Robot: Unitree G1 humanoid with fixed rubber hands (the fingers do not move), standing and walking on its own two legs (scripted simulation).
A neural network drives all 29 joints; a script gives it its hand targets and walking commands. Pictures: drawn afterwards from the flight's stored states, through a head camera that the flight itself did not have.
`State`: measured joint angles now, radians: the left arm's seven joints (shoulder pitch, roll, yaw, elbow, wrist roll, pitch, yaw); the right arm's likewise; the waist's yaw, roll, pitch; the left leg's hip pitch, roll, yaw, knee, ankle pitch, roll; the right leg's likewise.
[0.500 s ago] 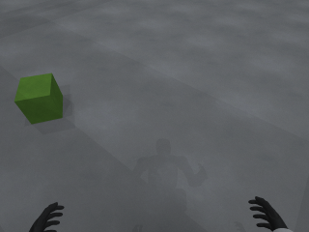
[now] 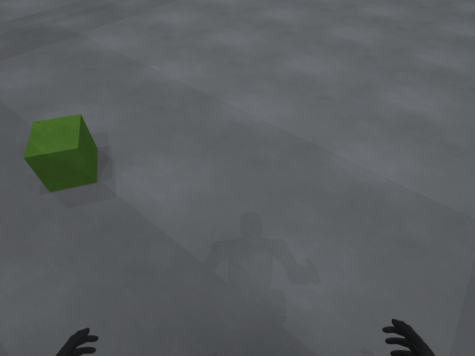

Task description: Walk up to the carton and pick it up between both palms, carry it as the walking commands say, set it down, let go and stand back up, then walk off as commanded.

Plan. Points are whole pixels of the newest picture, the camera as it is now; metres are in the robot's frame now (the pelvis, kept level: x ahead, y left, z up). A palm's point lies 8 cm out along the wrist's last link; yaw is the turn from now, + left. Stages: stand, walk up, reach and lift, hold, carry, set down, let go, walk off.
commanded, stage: stand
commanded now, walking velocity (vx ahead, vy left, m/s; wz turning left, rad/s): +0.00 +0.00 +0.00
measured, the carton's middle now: (65, 152) +1.27 +0.94 -0.63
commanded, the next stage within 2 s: walk up in 1.18 s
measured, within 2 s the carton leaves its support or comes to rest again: neither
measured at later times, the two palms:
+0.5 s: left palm out of the picture +0.11 +0.31 -0.08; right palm out of the picture +0.11 -0.31 -0.08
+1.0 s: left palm out of the picture +0.10 +0.31 -0.08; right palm out of the picture +0.10 -0.31 -0.08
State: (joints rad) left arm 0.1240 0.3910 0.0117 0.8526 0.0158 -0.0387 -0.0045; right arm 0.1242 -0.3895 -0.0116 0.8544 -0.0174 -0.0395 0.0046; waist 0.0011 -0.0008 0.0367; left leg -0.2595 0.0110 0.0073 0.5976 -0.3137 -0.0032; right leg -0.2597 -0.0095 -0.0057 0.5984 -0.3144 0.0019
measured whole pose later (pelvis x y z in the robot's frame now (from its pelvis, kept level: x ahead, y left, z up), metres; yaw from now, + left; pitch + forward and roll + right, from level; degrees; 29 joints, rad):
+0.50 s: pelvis +0.00 +0.00 +0.02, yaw +0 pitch -2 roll +0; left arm 0.09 0.40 0.00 1.01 0.01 -0.03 0.00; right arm 0.09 -0.39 0.00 1.02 -0.01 -0.03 0.01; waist 0.00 0.00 0.04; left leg -0.15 0.01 0.01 0.39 -0.20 -0.01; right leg -0.15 -0.01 0.00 0.40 -0.21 0.00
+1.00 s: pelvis +0.00 +0.00 +0.02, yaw +0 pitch -2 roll +0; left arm 0.08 0.40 0.00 1.05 0.01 -0.02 0.00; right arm 0.08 -0.40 -0.01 1.06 -0.01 -0.02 0.00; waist 0.00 0.00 0.04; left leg -0.13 0.01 0.01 0.35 -0.18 -0.01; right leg -0.13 -0.01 -0.01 0.35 -0.19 0.01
